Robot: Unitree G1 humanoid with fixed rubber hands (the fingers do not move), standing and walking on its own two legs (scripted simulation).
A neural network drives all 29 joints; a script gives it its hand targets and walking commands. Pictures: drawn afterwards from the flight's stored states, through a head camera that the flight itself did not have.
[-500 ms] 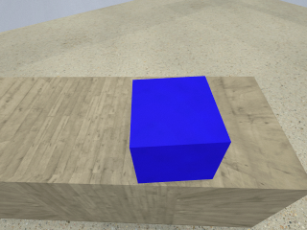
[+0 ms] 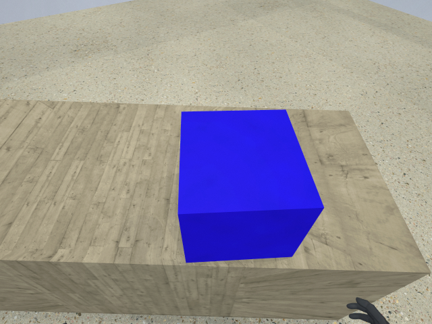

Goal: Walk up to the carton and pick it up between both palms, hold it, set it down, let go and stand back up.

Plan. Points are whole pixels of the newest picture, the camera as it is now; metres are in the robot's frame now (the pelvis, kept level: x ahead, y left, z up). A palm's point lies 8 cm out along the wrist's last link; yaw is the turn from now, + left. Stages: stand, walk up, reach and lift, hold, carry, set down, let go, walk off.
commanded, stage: walk up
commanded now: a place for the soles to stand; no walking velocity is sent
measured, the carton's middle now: (236, 184) +0.45 -0.05 -0.05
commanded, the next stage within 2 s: stand in 1.46 s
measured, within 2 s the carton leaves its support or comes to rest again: neither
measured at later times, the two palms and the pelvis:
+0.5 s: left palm out of the picture +0.10 +0.27 -0.09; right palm out of the picture +0.11 -0.35 -0.08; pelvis +0.00 -0.03 +0.00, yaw -2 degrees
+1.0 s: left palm out of the picture +0.10 +0.25 -0.08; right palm out of the picture +0.07 -0.37 -0.08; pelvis -0.01 -0.05 +0.01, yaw -3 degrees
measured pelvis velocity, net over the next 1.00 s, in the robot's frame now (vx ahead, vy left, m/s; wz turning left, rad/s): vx -0.01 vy -0.05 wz -0.06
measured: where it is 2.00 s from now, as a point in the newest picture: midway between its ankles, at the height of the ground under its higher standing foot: outside the picture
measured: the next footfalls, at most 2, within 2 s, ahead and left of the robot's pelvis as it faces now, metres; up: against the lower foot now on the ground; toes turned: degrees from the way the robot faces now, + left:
left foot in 0.86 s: +0.04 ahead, +0.07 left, +0.00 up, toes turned -1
